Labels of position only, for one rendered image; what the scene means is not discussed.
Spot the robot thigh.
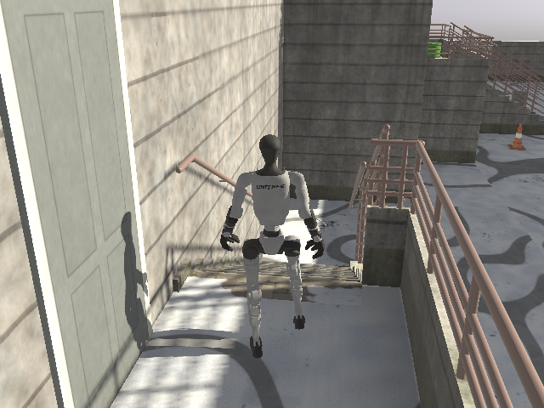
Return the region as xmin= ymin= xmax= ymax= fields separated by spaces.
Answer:
xmin=242 ymin=238 xmax=262 ymax=304
xmin=283 ymin=235 xmax=301 ymax=277

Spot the right robot thigh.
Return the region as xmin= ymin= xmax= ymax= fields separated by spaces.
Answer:
xmin=283 ymin=235 xmax=301 ymax=277

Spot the robot right forearm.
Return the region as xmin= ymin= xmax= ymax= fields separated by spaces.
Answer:
xmin=304 ymin=206 xmax=322 ymax=242

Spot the robot right upper arm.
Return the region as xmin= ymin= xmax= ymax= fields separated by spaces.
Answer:
xmin=288 ymin=171 xmax=312 ymax=219

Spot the robot left hand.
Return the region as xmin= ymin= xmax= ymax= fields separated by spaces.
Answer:
xmin=220 ymin=234 xmax=240 ymax=251

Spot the robot left upper arm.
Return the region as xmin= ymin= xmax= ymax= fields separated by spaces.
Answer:
xmin=229 ymin=172 xmax=253 ymax=219

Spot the robot left forearm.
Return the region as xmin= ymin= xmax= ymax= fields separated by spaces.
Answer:
xmin=222 ymin=206 xmax=238 ymax=237

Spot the left robot thigh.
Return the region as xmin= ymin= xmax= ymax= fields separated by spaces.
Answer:
xmin=242 ymin=238 xmax=262 ymax=304

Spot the robot right hand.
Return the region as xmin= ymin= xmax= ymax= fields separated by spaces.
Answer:
xmin=305 ymin=238 xmax=325 ymax=259

